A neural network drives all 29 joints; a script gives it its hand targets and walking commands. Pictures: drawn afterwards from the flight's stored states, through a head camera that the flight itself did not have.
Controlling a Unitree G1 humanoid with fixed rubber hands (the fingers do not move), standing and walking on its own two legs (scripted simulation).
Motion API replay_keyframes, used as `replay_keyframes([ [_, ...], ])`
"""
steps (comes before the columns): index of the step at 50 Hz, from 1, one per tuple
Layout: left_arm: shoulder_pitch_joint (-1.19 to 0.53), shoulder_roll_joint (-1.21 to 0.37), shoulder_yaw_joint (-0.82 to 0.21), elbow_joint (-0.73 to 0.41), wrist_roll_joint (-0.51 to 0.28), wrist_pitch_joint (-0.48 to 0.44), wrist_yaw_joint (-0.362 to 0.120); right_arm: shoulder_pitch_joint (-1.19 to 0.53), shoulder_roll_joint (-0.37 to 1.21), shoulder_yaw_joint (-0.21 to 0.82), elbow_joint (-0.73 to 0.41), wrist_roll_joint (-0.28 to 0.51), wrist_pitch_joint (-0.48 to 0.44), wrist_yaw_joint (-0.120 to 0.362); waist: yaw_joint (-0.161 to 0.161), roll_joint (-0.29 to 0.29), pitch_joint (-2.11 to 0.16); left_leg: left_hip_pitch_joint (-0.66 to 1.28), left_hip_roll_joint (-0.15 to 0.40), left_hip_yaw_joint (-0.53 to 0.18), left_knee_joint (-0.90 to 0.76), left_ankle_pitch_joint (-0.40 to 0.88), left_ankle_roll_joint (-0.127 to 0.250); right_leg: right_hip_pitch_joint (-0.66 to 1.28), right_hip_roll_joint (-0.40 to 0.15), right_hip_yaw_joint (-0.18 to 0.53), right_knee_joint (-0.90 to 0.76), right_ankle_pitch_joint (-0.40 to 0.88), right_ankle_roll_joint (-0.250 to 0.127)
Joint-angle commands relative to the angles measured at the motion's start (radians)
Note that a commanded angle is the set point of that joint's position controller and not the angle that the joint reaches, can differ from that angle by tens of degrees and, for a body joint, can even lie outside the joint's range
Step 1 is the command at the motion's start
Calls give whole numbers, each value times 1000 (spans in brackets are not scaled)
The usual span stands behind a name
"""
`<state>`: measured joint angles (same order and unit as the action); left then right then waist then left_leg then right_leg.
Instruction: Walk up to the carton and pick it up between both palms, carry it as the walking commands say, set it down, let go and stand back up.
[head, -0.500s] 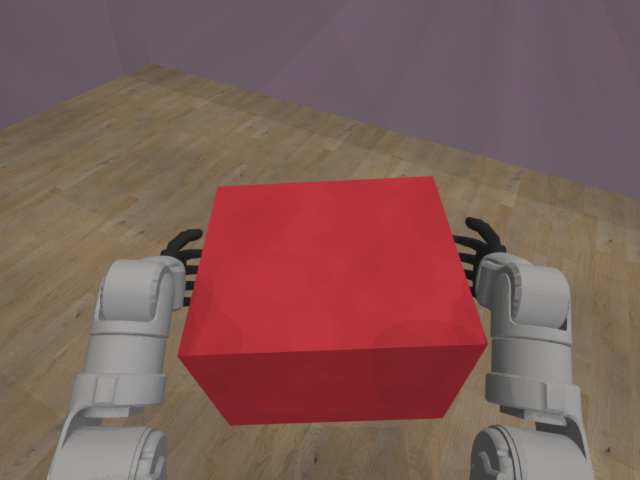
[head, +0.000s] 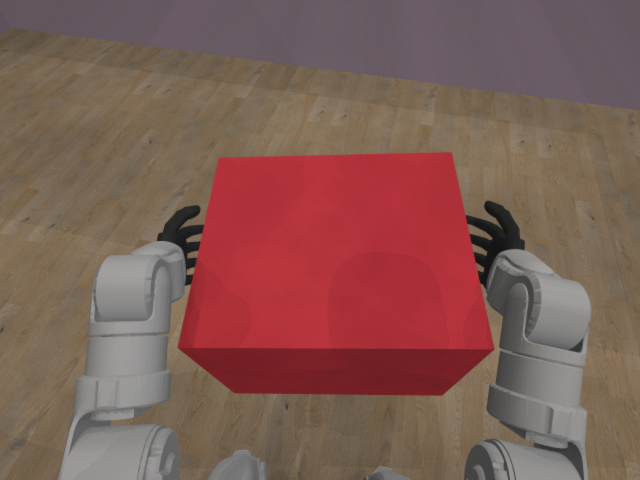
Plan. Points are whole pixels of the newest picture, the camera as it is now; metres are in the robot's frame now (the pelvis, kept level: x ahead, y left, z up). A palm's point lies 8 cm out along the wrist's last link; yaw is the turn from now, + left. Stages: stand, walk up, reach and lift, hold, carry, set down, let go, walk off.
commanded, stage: carry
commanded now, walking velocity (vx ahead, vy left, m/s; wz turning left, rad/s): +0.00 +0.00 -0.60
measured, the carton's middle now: (335, 281) +0.37 -0.01 +0.02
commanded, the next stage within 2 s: none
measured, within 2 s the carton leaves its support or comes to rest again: neither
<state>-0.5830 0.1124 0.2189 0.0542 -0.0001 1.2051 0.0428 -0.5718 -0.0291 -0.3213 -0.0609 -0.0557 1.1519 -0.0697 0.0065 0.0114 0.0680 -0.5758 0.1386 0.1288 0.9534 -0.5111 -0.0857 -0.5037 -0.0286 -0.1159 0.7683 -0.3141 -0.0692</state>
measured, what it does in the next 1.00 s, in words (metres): walks backwards, turning right: left foot, then right foot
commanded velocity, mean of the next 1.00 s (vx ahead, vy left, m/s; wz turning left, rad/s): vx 0.00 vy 0.00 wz -0.60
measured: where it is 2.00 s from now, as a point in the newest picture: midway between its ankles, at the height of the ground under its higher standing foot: outside the picture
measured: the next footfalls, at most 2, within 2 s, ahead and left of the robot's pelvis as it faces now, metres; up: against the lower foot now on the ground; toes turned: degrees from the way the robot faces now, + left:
left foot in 0.26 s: +0.01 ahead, +0.13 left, +0.00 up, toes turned -1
right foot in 0.52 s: -0.04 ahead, -0.13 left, +0.00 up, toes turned -26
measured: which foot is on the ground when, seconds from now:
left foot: up 0.00-0.24, down 0.26-0.54, up 0.56-0.78, down 0.80-1.00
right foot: down 0.00-0.28, up 0.30-0.50, down 0.52-0.82, up 0.84-1.00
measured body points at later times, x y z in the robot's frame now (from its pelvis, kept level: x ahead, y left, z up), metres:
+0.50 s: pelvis -0.08 +0.00 +0.01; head -0.04 -0.01 +0.46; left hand +0.32 +0.11 +0.11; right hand +0.23 -0.26 +0.12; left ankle -0.03 +0.14 -0.71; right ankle -0.07 -0.11 -0.70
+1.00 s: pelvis -0.16 -0.01 +0.01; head -0.13 -0.03 +0.45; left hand +0.25 -0.05 +0.10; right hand +0.04 -0.37 +0.12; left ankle -0.06 +0.10 -0.71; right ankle -0.18 -0.10 -0.69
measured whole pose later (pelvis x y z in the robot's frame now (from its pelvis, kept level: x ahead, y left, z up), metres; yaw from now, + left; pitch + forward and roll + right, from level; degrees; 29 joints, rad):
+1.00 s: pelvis -0.16 -0.01 +0.01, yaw -36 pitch +2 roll +1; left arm -0.59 0.16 0.20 0.05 0.00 1.28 0.05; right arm -0.62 0.00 -0.32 0.02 -0.07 1.14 -0.08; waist 0.02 -0.02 0.03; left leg -0.40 0.18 0.24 0.70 -0.32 -0.05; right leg -0.52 -0.03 -0.09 0.85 -0.42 0.00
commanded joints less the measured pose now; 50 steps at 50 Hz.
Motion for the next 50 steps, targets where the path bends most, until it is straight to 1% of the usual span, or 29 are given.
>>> replay_keyframes([
  [1, -789, -1017, -600, -271, -420, -57, -248, -686, 991, 807, -88, 461, 27, 253, 6, -198, -675, -195, -26, -99, 218, -82, -16, 649, -291, 396, -153, 930, -90],
  [3, -894, -998, -599, -311, -418, -63, -230, -735, 1025, 794, -14, 488, 32, 256, 11, -148, -703, -173, -61, -76, 174, -46, -19, 659, -265, 370, -141, 908, -97],
  [5, -820, -980, -573, -269, -391, -59, -228, -724, 1009, 806, -18, 505, 32, 261, 12, -233, -693, -114, -74, -90, 139, -30, -19, 592, -266, 406, -199, 744, -98],
  [9, -877, -928, -576, -334, -371, -67, -213, -733, 1016, 770, 16, 515, 24, 270, 16, -133, -698, 49, -127, -73, -65, -13, -3, 502, -278, 439, -248, 673, -101],
  [11, -832, -912, -565, -308, -350, -64, -211, -686, 1027, 752, 46, 504, 29, 274, 9, -192, -732, 209, -156, -26, -249, 9, 13, 444, -234, 386, -243, 662, -70],
  [12, -823, -922, -564, -273, -348, -57, -213, -675, 1048, 745, 77, 490, 31, 271, -5, -221, -727, 367, -116, -33, -371, 88, 35, 334, -203, 319, -227, 605, -27],
  [13, -769, -933, -573, -278, -336, -50, -217, -608, 1035, 734, 68, 468, 34, 280, -17, -139, -722, 567, -68, -89, -483, 127, 72, 127, -161, 302, -193, 443, 20],
  [14, -796, -940, -578, -259, -368, -40, -232, -630, 1001, 731, 60, 460, 20, 279, -29, 103, -724, 666, 140, -306, -532, 226, 161, -48, -35, 151, -49, 178, 94],
  [15, -1018, -943, -616, -280, -411, -47, -231, -814, 972, 739, 39, 469, 6, 272, -25, 295, -611, 650, 338, -436, -551, 513, 278, -235, 6, 53, 196, -220, 113],
  [16, -843, -973, -612, -310, -386, -33, -238, -559, 1010, 700, 73, 423, 30, 268, -15, 185, -595, 643, 360, -416, -544, 644, 302, -218, -40, 88, 281, -226, 94],
  [18, -995, -1004, -665, -411, -451, -47, -249, -683, 1016, 727, -24, 426, 18, 261, -3, 132, -562, 548, 304, -244, -526, 636, 223, -156, -74, 110, 315, -145, 77],
  [21, -912, -1007, -668, -304, -463, -33, -254, -659, 974, 720, -38, 388, 26, 242, -13, 162, -561, 586, 231, -78, -429, 791, 175, -94, -36, 12, 140, -109, 98],
  [24, -906, -997, -671, -296, -497, -27, -262, -600, 912, 693, -34, 353, 25, 233, -15, 304, -582, 540, 237, -42, -388, 680, 131, 55, -4, -22, -53, -67, 85],
  [25, -792, -1006, -651, -241, -475, -19, -267, -548, 929, 717, -44, 349, 38, 232, -19, 181, -573, 536, 230, -22, -329, 677, 113, 106, 26, -46, -154, -12, 91],
  [26, -855, -1000, -656, -260, -484, -22, -264, -526, 913, 696, 10, 333, 44, 234, -8, 182, -587, 498, 213, 29, -231, 634, 71, 196, -22, 14, -279, 93, 92],
  [27, -801, -995, -634, -213, -474, -15, -273, -548, 920, 707, -14, 337, 47, 230, 1, -28, -614, 261, 147, 35, -115, 411, 5, 420, -154, 213, -294, 376, 44],
  [28, -901, -1018, -644, -202, -484, -39, -270, -782, 911, 744, -92, 374, 43, 238, 5, -299, -563, 49, 13, 43, 21, -21, -30, 467, -294, 473, -256, 852, -50],
  [29, -772, -1004, -586, -112, -430, -18, -271, -669, 934, 726, 29, 362, 62, 247, 9, -303, -575, -71, -49, -4, 148, -200, -34, 561, -293, 502, -245, 1004, -90],
  [33, -837, -1018, -560, -217, -404, -47, -242, -696, 1038, 756, 49, 456, 48, 277, 8, -237, -663, -103, -29, -79, 91, -73, -22, 605, -261, 392, -187, 858, -94],
  [34, -907, -1010, -560, -235, -400, -52, -236, -799, 1038, 763, 24, 487, 34, 278, 15, -168, -672, -77, -58, -51, 76, -43, -21, 581, -266, 372, -203, 785, -98],
  [35, -935, -998, -553, -259, -384, -57, -224, -806, 1056, 765, 35, 513, 37, 286, 13, -235, -679, -15, -55, -60, 68, -31, -23, 497, -280, 401, -251, 632, -101],
  [38, -910, -959, -526, -214, -348, -51, -211, -805, 1039, 737, 95, 518, 34, 292, 7, -221, -663, 191, -113, -26, -112, 23, -9, 292, -222, 351, -320, 295, -53],
  [40, -1016, -948, -548, -267, -364, -54, -209, -846, 1049, 714, 102, 516, 26, 297, -12, -126, -673, 419, -115, 4, -397, 122, 22, 161, -178, 295, -294, 209, 2],
  [41, -934, -940, -535, -248, -342, -42, -206, -691, 1063, 677, 186, 486, 45, 296, -22, -65, -667, 581, -25, -84, -507, 101, 63, 10, -108, 215, -201, 99, 70],
  [42, -941, -962, -540, -208, -354, -31, -217, -694, 1047, 677, 190, 469, 29, 295, -28, 277, -634, 583, 276, -444, -620, 39, 180, -155, 23, 58, 84, -161, 110],
  [44, -1003, -986, -583, -282, -384, -25, -220, -703, 1070, 671, 153, 452, 39, 289, -15, 164, -564, 556, 349, -403, -583, 502, 269, -180, -22, 108, 334, -203, 80],
  [45, -960, -990, -586, -291, -389, -20, -232, -706, 1049, 684, 95, 444, 38, 283, -11, 88, -582, 544, 335, -321, -549, 487, 232, -139, -61, 122, 307, -156, 68],
  [47, -928, -1033, -614, -277, -433, -23, -240, -740, 1027, 720, -4, 440, 30, 274, -2, 178, -561, 535, 280, -172, -457, 677, 184, -116, -51, 91, 192, -123, 70],
  [50, -976, -1015, -637, -312, -471, -23, -236, -638, 978, 694, 34, 398, 45, 255, -21, 257, -564, 524, 239, -44, -379, 657, 123, 33, 39, -42, -48, -106, 73],
])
